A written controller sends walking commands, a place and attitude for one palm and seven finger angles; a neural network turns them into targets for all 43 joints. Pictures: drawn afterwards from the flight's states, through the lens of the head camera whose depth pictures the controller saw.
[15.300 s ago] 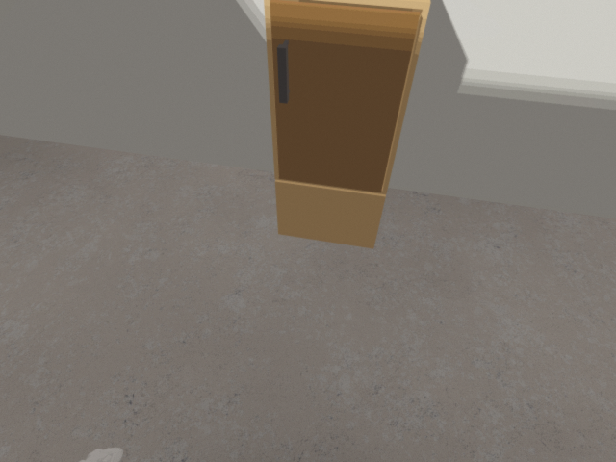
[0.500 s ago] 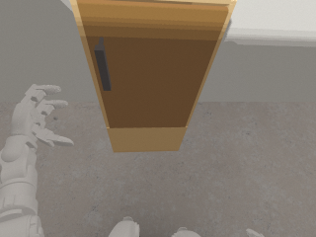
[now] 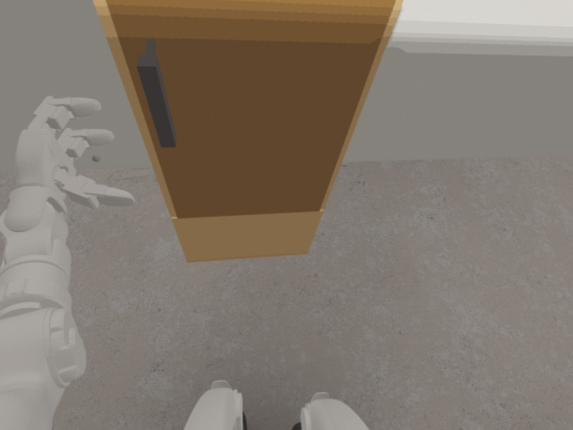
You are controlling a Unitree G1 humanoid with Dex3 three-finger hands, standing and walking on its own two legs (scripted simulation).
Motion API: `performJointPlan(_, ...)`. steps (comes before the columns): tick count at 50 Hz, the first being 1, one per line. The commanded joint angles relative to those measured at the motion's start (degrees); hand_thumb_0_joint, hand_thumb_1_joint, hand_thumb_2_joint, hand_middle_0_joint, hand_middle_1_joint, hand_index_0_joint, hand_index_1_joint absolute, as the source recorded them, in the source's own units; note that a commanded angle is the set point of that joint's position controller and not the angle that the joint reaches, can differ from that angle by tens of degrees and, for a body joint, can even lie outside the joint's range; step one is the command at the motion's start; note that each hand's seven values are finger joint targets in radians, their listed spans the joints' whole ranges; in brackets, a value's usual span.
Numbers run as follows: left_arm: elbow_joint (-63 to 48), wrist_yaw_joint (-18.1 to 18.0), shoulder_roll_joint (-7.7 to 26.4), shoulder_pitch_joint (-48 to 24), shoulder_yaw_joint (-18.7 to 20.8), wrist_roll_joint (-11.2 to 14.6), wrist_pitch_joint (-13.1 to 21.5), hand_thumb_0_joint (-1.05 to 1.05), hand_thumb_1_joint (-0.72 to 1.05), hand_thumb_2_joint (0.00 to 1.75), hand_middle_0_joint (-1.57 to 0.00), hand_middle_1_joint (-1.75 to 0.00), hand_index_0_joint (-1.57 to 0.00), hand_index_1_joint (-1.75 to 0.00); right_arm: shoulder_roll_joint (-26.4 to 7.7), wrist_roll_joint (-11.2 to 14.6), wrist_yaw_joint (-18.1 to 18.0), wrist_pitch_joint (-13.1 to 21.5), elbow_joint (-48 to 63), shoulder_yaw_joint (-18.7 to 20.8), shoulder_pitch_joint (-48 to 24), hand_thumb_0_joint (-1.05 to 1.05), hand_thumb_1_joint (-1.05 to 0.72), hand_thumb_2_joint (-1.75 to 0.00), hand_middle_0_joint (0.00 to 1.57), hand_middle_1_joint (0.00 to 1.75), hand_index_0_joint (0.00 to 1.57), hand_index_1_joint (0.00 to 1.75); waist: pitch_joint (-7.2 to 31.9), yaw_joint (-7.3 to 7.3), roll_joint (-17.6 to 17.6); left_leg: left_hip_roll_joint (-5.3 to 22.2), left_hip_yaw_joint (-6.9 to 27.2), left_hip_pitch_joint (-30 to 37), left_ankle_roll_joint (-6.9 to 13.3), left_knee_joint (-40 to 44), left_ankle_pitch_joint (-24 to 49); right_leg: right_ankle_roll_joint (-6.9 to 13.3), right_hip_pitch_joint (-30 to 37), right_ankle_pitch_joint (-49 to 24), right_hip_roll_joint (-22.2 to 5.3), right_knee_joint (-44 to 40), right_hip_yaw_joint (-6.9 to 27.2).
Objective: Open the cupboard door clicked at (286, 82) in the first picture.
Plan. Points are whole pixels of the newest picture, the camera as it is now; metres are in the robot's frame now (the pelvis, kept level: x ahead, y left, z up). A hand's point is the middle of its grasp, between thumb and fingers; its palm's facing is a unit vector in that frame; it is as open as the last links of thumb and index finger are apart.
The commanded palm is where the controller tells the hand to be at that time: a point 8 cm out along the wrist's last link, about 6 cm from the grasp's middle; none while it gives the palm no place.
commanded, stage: move the hooked fingers beside the handle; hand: left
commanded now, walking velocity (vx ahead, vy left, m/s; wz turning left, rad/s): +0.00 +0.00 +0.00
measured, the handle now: (160, 97) +0.59 +0.19 +0.07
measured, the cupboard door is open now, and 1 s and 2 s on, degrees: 0 0 0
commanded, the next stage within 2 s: slide the fingers in behind the handle in 1.24 s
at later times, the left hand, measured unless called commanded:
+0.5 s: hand (107, 115) +0.54 +0.25 +0.07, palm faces +0.11 -0.99 +0.01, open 14.0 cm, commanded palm +0.52 +0.28 +0.06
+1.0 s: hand (113, 120) +0.53 +0.25 +0.07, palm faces +0.10 -0.99 +0.00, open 14.0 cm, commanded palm +0.51 +0.27 +0.06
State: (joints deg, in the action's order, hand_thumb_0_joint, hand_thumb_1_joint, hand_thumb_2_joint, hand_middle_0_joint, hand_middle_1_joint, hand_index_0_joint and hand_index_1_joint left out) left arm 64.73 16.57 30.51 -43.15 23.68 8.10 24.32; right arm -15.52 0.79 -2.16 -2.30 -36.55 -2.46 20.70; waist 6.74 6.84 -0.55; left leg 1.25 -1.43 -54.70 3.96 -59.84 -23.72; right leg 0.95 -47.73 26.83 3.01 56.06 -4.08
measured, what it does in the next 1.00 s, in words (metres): stands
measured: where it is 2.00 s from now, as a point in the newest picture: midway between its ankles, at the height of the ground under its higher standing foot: outside the picture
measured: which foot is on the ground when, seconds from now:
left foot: down 0.00-1.00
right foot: down 0.00-1.00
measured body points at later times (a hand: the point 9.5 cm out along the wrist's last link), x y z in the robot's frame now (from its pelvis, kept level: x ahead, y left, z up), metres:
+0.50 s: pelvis +0.00 -0.01 -0.01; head +0.15 +0.03 +0.41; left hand +0.53 +0.31 +0.08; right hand -0.03 -0.28 -0.10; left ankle +0.05 +0.07 -0.67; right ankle +0.00 -0.12 -0.67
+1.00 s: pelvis +0.01 +0.01 -0.01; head +0.15 +0.05 +0.42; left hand +0.52 +0.30 +0.07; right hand +0.00 -0.26 -0.10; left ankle +0.05 +0.07 -0.67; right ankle +0.00 -0.12 -0.67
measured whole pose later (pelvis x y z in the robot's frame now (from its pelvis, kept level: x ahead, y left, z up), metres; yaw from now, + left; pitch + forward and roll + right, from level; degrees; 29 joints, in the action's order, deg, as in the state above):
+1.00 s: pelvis +0.01 +0.01 -0.01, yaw -1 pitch +23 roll -6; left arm 70.6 14.4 35.9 -53.7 25.8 4.3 22.4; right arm -15.3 -1.0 -0.5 -5.9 -35.7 -3.1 23.1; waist 7.0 10.7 -1.5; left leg 2.3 -0.7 -60.3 4.2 -62.3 -25.6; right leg 0.6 -52.3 27.3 4.2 56.2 -4.5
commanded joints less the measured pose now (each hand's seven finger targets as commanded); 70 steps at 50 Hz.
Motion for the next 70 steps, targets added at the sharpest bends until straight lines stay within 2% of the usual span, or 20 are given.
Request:
performJointPlan(1, -11.2, -0.1, 18.1, -27.7, 3.1, -0.1, 4.0, 0.0, -0.5, 0.3, -0.3, -1.2, -0.3, -1.2, -11.5, -0.6, -0.9, 0.3, 3.8, 4.0, 7.7, 0.0, -0.9, -0.9, 0.2, 0.3, 0.2, 0.3, 24.2, 1.05, -10.2, 1.5, 8.3, 28.5, -2.8, 7.3, 15.7, 0.9, -3.6, -10.0, 0.5, -5.9, 2.1)
performJointPlan(2, -11.6, -0.1, 16.7, -29.2, 2.0, 0.1, 4.1, 0.0, -0.5, 0.3, -0.3, -1.2, -0.3, -1.2, -11.3, -0.7, -0.8, 0.2, 3.6, 4.0, 7.9, 0.0, -0.9, -0.9, 0.2, 0.3, 0.2, 0.3, 24.9, 1.69, -10.4, 1.6, 8.2, 29.1, -2.7, 6.7, 16.8, 0.8, -3.8, -10.7, 0.6, -5.9, 2.2)
performJointPlan(8, -5.3, 0.1, 21.9, -30.7, 4.4, -0.9, 2.1, 0.0, -0.5, 0.3, -0.3, -1.2, -0.3, -1.2, -12.1, -0.8, -0.9, -0.8, 3.2, 3.6, 9.8, 0.0, -0.9, -0.9, 0.2, 0.3, 0.2, 0.3, 23.1, 2.84, -7.7, 1.4, 7.2, 22.8, -1.8, 5.1, 15.2, 0.3, -2.6, -11.1, 0.8, -6.1, 2.9)
performJointPlan(18, -1.8, 1.3, 28.7, -37.1, 6.1, -2.6, 0.7, 0.0, -0.5, 0.3, -0.3, -1.2, -0.3, -1.2, -12.7, -1.1, -0.9, -1.6, 2.9, 2.8, 12.6, 0.0, -0.9, -0.9, 0.2, 0.3, 0.2, 0.3, 25.1, 4.64, -10.9, 1.8, 6.8, 19.6, -1.5, 2.3, 17.0, 0.1, -3.3, -12.9, 1.2, -5.0, 3.4)
performJointPlan(20, -2.5, 1.6, 26.5, -39.2, 4.5, -2.5, 0.3, 0.0, -0.5, 0.3, -0.3, -1.2, -0.3, -1.2, -12.4, -1.3, -0.7, -1.7, 2.8, 2.8, 13.5, 0.0, -0.9, -0.9, 0.2, 0.3, 0.2, 0.3, 26.2, 5.46, -12.6, 1.9, 7.1, 22.1, -1.5, 1.9, 19.3, 0.2, -5.1, -14.1, 1.3, -4.7, 3.1)
performJointPlan(22, -1.8, 1.5, 28.3, -40.7, 5.1, -2.8, -0.3, 0.0, -0.5, 0.3, -0.3, -1.2, -0.3, -1.2, -12.9, -1.4, -0.8, -1.9, 2.4, 2.8, 13.9, 0.0, -0.9, -0.9, 0.2, 0.3, 0.2, 0.3, 26.9, 6.14, -12.4, 2.2, 7.5, 22.3, -1.5, 1.3, 20.2, 0.1, -6.3, -14.3, 1.4, -4.5, 2.9)
performJointPlan(24, -2.6, 1.6, 30.1, -38.3, 6.8, -3.1, -0.6, 0.0, -0.5, 0.3, -0.3, -1.2, -0.3, -1.2, -12.9, -1.7, -0.5, -2.1, 2.8, 2.8, 14.5, 0.0, -0.9, -0.9, 0.2, 0.3, 0.2, 0.3, 29.2, 4.65, -13.7, 2.1, 7.3, 22.7, -1.7, 1.4, 21.7, 0.2, -4.4, -15.4, 1.4, -4.1, 2.7)
performJointPlan(25, -3.1, 1.7, 29.9, -36.4, 7.2, -3.1, -0.5, 0.0, -0.5, 0.3, -0.3, -1.2, -0.3, -1.2, -12.9, -1.7, -0.3, -2.2, 3.0, 2.9, 14.9, 0.0, -0.9, -0.9, 0.2, 0.3, 0.2, 0.3, 30.7, 3.84, -15.4, 2.1, 7.6, 25.0, -2.0, 1.5, 24.1, 0.6, -4.9, -16.4, 1.6, -3.6, 2.5)
performJointPlan(29, -4.1, 1.6, 28.8, -35.2, 6.9, -2.8, -1.3, 0.0, -0.5, 0.3, -0.3, -1.2, -0.3, -1.2, -12.7, -1.6, 0.0, -2.9, 3.3, 3.1, 14.9, 0.0, -0.9, -0.9, 0.2, 0.3, 0.2, 0.3, 28.8, 4.13, -12.5, 2.2, 7.0, 23.1, -1.7, 1.7, 23.6, 0.1, -3.3, -17.4, 1.7, -4.3, 2.5)
performJointPlan(31, -7.3, 1.4, 29.0, -34.9, 7.7, -2.6, -0.3, 0.0, -0.5, 0.3, -0.3, -1.2, -0.3, -1.2, -12.7, -1.8, 0.1, -3.0, 3.3, 3.4, 15.0, 0.0, -0.9, -0.9, 0.2, 0.3, 0.2, 0.3, 31.8, 3.54, -14.5, 2.4, 7.5, 27.3, -2.1, 1.8, 26.7, 0.3, -4.1, -18.3, 1.8, -4.0, 2.1)
performJointPlan(35, -9.9, 0.3, 26.3, -35.6, 7.0, -2.1, 1.1, 0.0, -0.5, 0.3, -0.3, -1.2, -0.3, -1.2, -12.4, -2.0, 0.5, -3.2, 2.6, 3.8, 15.3, 0.0, -0.9, -0.9, 0.2, 0.3, 0.2, 0.3, 30.8, 3.68, -15.2, 2.8, 8.5, 31.3, -2.7, 2.4, 29.3, 0.7, -5.9, -17.6, 2.2, -4.4, 1.4)
performJointPlan(39, -6.6, -0.3, 21.5, -35.4, 3.4, -2.4, 0.4, 0.0, -0.5, 0.3, -0.3, -1.2, -0.3, -1.2, -12.2, -1.8, 0.6, -3.6, 2.1, 3.7, 14.7, 0.0, -0.9, -0.9, 0.2, 0.3, 0.2, 0.3, 25.9, 4.91, -13.2, 2.8, 8.8, 30.1, -2.8, 3.7, 24.4, 0.5, -8.0, -13.9, 2.1, -5.7, 1.0)
performJointPlan(41, -6.8, -1.0, 22.1, -34.5, 4.2, -2.6, 0.8, 0.0, -0.5, 0.3, -0.3, -1.2, -0.3, -1.2, -12.4, -2.0, 0.4, -3.5, 2.0, 3.9, 14.6, 0.0, -0.9, -0.9, 0.2, 0.3, 0.2, 0.3, 26.7, 4.28, -14.2, 3.0, 9.5, 32.1, -3.2, 4.0, 26.1, 0.8, -9.0, -13.8, 2.0, -5.3, 0.7)
performJointPlan(43, -7.5, -1.4, 19.2, -36.3, 2.2, -2.5, 1.2, 0.0, -0.5, 0.3, -0.3, -1.2, -0.3, -1.2, -11.9, -2.2, 0.7, -3.5, 1.9, 3.9, 14.3, 0.0, -0.9, -0.9, 0.2, 0.3, 0.2, 0.3, 26.5, 4.71, -15.1, 3.0, 9.8, 33.2, -3.5, 4.0, 26.4, 0.8, -9.9, -13.5, 2.0, -5.4, 0.6)
performJointPlan(49, -4.5, -2.7, 20.8, -33.8, 3.7, -3.1, 1.4, 0.0, -0.5, 0.3, -0.3, -1.2, -0.3, -1.2, -12.3, -2.1, 0.9, -3.5, 2.6, 3.7, 13.7, 0.0, -0.9, -0.9, 0.2, 0.3, 0.2, 0.3, 24.4, 4.41, -11.0, 2.6, 9.5, 29.4, -3.2, 4.3, 24.3, 0.7, -7.8, -13.4, 1.8, -5.2, 0.7)
performJointPlan(50, -5.9, -2.9, 21.2, -33.9, 4.2, -3.0, 1.9, 0.0, -0.5, 0.3, -0.3, -1.2, -0.3, -1.2, -12.2, -2.2, 0.9, -3.5, 2.9, 3.7, 13.6, 0.0, -0.9, -0.9, 0.2, 0.3, 0.2, 0.3, 25.2, 3.77, -12.6, 2.5, 9.4, 30.1, -3.2, 4.2, 25.3, 0.9, -7.5, -13.9, 1.8, -5.0, 0.8)
performJointPlan(57, -5.5, -2.8, 22.8, -37.0, 4.5, -3.1, 3.2, 0.0, -0.5, 0.3, -0.3, -1.2, -0.3, -1.2, -12.5, -2.0, 0.6, -3.1, 2.7, 3.6, 12.6, 0.0, -0.9, -0.9, 0.2, 0.3, 0.2, 0.3, 25.5, 4.73, -12.0, 2.4, 9.3, 28.0, -2.9, 3.7, 20.6, 0.7, -7.9, -12.1, 1.6, -4.8, 1.3)
performJointPlan(60, -5.9, -2.1, 20.6, -36.9, 3.0, -2.8, 3.2, 0.0, -0.5, 0.3, -0.3, -1.2, -0.3, -1.2, -12.3, -1.9, 0.5, -3.0, 2.6, 3.5, 12.9, 0.0, -0.9, -0.9, 0.2, 0.3, 0.2, 0.3, 27.2, 4.92, -13.4, 2.4, 9.5, 30.2, -2.9, 3.4, 22.3, 0.8, -8.8, -12.7, 1.7, -4.7, 1.2)
performJointPlan(66, -1.5, -1.2, 24.7, -37.8, 4.5, -3.0, 1.4, 0.0, -0.5, 0.3, -0.3, -1.2, -0.3, -1.2, -12.8, -1.7, -0.1, -2.7, 2.4, 3.0, 12.8, 0.0, -0.9, -0.9, 0.2, 0.3, 0.2, 0.3, 24.5, 5.63, -10.8, 2.1, 8.8, 23.8, -2.1, 2.7, 17.3, 0.5, -8.1, -11.0, 1.5, -4.9, 1.8)
performJointPlan(70, -5.0, -1.1, 22.0, -42.0, 2.0, -2.7, 2.3, 0.0, -0.5, 0.3, -0.3, -1.2, -0.3, -1.2, -12.6, -2.1, -0.1, -2.2, 2.0, 3.0, 13.3, 0.0, -0.9, -0.9, 0.2, 0.3, 0.2, 0.3, 26.8, 6.22, -14.4, 2.4, 10.0, 27.3, -2.5, 2.5, 18.2, 0.8, -10.7, -10.7, 1.6, -3.9, 1.3)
